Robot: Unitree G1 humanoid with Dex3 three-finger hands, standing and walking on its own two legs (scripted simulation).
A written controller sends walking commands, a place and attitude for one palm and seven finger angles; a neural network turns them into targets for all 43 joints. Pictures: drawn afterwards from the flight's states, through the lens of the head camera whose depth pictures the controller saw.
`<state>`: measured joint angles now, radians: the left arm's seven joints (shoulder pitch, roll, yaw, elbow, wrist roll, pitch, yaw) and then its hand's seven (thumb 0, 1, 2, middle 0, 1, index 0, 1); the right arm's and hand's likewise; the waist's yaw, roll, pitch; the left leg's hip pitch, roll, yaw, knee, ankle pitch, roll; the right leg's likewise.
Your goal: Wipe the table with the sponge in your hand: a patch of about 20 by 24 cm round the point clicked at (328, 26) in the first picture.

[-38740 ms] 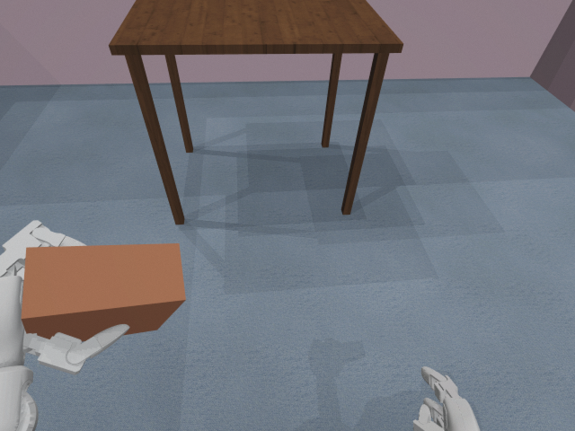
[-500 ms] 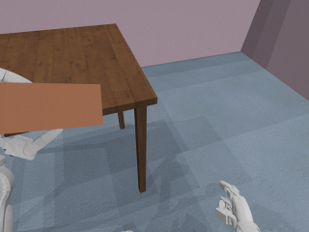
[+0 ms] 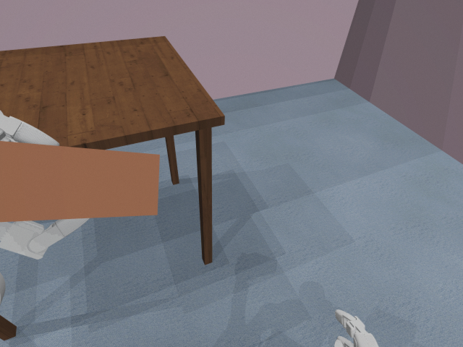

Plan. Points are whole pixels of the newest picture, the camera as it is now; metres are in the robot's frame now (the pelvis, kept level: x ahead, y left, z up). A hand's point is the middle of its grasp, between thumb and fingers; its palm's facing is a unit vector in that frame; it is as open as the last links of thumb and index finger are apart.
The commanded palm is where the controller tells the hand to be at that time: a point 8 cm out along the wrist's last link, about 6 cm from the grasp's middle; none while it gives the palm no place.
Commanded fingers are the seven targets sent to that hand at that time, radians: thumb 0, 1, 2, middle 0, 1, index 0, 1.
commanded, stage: stop stepping back and stand still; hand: left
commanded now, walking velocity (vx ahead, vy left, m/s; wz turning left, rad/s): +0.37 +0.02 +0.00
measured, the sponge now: (99, 182) +0.23 +0.17 +0.25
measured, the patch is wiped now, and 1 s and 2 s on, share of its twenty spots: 1.00 1.00 1.00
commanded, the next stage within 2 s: stand and wait in 0.60 s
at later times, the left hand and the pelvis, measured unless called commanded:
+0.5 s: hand out of the picture +0.11 +0.22 +0.29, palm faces +0.55 -0.78 -0.30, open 10.3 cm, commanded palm +0.07 +0.27 +0.28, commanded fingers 0.00 0.10 1.30 -1.20 -1.60 -1.20 -1.60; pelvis -0.08 -0.02 +0.01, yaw +2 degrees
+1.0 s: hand out of the picture +0.14 +0.23 +0.28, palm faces +0.57 -0.74 -0.36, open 10.3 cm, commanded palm +0.09 +0.27 +0.28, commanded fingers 0.00 0.10 1.30 -1.20 -1.60 -1.20 -1.60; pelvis -0.06 -0.02 +0.00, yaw +3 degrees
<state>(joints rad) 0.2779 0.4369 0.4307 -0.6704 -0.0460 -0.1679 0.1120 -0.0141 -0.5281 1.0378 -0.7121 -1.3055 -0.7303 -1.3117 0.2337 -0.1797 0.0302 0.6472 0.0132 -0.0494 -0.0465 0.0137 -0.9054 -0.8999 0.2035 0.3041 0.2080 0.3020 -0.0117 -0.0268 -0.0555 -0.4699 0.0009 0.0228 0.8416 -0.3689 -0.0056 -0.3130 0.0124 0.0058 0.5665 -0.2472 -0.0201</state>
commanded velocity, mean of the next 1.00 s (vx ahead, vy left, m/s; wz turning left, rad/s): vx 0.10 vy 0.01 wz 0.00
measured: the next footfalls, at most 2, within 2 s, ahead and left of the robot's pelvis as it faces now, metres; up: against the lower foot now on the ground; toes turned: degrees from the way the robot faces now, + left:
left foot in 0.06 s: +0.07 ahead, +0.12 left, +0.00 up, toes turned +2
right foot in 0.28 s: +0.00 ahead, -0.10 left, +0.00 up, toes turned +0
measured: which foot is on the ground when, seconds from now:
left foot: up 0.00-0.04, down 0.06-0.26, up 0.28-0.56, down 0.58-1.00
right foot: down 0.00-0.06, up 0.08-0.26, down 0.28-1.00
